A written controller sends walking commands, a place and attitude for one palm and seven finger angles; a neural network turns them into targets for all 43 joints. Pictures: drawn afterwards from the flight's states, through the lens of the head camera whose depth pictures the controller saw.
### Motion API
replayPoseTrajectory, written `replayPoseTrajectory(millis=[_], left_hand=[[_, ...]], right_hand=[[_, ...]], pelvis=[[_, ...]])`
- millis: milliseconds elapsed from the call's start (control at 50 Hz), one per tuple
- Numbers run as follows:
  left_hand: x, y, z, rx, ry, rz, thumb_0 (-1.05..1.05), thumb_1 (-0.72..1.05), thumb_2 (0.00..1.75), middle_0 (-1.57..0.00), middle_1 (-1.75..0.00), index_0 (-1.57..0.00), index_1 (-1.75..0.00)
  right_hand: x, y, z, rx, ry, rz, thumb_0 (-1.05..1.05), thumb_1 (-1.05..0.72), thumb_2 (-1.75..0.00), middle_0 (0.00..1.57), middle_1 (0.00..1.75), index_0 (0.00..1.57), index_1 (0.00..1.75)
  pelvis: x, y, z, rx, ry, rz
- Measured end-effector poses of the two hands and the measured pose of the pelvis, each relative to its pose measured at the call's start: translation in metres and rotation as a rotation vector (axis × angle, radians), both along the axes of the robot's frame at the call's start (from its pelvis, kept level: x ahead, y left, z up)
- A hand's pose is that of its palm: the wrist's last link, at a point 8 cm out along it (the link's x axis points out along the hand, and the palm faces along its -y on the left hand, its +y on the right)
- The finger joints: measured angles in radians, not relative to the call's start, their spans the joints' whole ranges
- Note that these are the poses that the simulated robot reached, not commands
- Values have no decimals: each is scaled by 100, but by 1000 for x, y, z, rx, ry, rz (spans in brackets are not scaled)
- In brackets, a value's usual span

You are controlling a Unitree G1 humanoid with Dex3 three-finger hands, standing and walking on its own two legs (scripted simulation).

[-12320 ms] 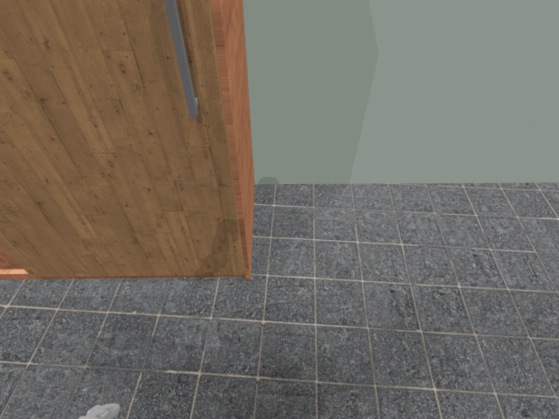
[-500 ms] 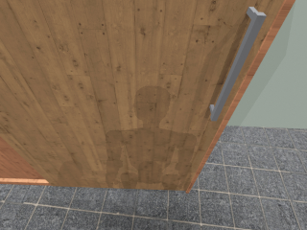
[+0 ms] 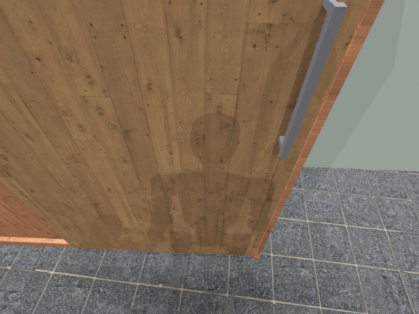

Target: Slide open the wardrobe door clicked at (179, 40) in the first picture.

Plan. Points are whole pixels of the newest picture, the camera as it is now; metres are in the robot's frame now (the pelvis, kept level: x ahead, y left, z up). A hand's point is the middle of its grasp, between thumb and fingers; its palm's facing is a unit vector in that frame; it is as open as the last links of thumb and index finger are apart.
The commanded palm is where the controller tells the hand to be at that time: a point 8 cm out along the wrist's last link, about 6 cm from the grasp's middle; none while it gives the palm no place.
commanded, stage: come to a stop and stand still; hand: right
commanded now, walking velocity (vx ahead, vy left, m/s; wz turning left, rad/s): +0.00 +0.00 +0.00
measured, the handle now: (301, 94) +0.45 -0.13 +0.21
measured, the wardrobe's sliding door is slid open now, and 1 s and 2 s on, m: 0.00 0.00 0.00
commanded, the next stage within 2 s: look again from close up in 0.58 s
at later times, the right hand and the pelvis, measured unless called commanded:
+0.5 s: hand out of the picture -0.04 -0.16 -0.16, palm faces +0.00 +0.98 -0.20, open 7.4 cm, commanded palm none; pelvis -0.04 +0.02 +0.01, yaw +0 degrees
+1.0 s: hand out of the picture -0.04 -0.14 -0.17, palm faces +0.02 +0.99 -0.17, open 7.4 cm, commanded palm none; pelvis -0.03 +0.02 +0.01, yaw +0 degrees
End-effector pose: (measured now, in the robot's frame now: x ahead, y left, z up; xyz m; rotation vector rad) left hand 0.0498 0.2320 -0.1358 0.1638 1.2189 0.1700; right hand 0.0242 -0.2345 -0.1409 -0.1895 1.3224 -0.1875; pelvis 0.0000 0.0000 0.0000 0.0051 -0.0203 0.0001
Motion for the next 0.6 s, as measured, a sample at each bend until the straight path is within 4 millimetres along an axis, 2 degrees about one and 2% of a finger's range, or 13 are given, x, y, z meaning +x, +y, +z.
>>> replayPoseTrajectory(millis=[60, 120, 240, 320, 440, 520, 600], left_hand=[[-6, 0, -7, -17, -26, 4, 1, 92, 89, -20, -30, -20, -29], [-15, 2, -9, -35, -35, 13, 1, 93, 89, -20, -30, -20, -29], [-47, 3, -6, -49, -14, 20, 1, 92, 89, -20, -30, -20, -29], [-76, 5, -6, -51, 55, 24, 1, 92, 89, -20, -30, -20, -29], [-109, 8, -4, -48, 154, 38, 1, 91, 89, -20, -30, -20, -29], [-120, 8, -1, -45, 192, 46, 1, 91, 89, -20, -30, -20, -29], [-121, 7, 1, -46, 205, 47, 1, 91, 89, -20, -30, -20, -29]], right_hand=[[11, -11, 9, -46, -73, 13, 1, -91, -90, 20, 29, 20, 30], [14, -14, 20, -65, -126, 38, 1, -91, -90, 20, 29, 19, 30], [7, -8, 24, -51, -141, 69, 0, -91, -90, 20, 29, 19, 30], [-10, 2, 21, -24, -109, 66, 0, -91, -90, 20, 29, 20, 30], [-47, 20, 12, 23, -13, 38, 0, -91, -90, 20, 29, 20, 30], [-68, 31, 7, 51, 51, 19, 1, -91, -90, 20, 29, 20, 30], [-82, 39, 5, 72, 91, 2, 1, -91, -90, 20, 29, 20, 30]], pelvis=[[-8, 2, -3, -12, -29, 6], [-15, 2, -1, -10, -40, 7], [-28, 5, 3, -18, -33, 12], [-34, 8, 5, -18, -20, 12], [-37, 13, 7, -17, -9, 9], [-36, 16, 8, -14, -6, 7], [-35, 19, 8, -12, -7, 6]])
